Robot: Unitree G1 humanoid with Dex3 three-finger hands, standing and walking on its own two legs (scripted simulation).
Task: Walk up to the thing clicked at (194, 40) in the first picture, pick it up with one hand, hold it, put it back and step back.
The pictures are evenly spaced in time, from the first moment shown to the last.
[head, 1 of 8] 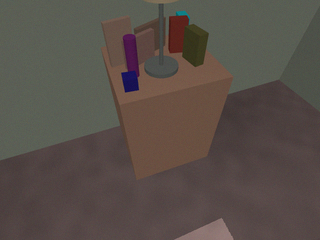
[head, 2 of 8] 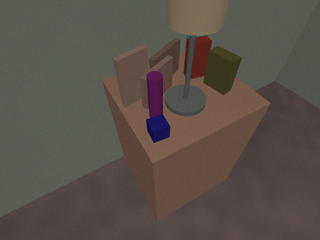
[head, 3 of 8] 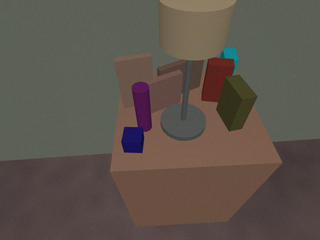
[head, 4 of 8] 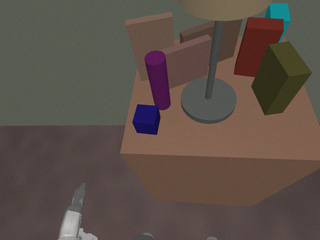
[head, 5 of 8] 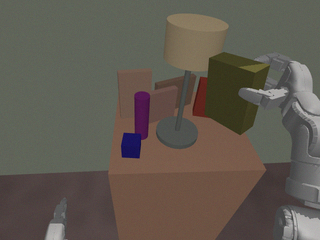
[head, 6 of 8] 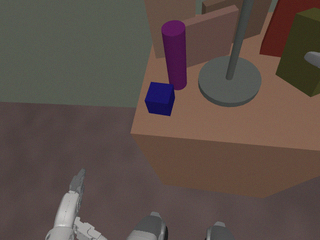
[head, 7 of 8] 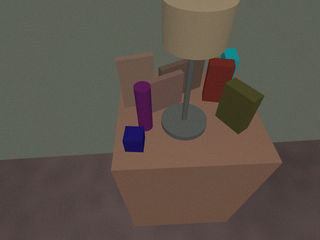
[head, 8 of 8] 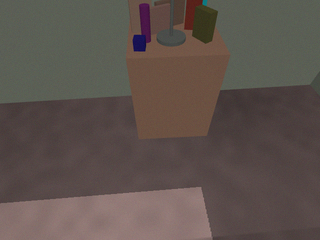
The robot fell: no
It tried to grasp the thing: yes
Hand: right
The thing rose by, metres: 0.24
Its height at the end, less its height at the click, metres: +0.00
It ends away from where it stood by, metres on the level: 0.01
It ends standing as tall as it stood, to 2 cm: yes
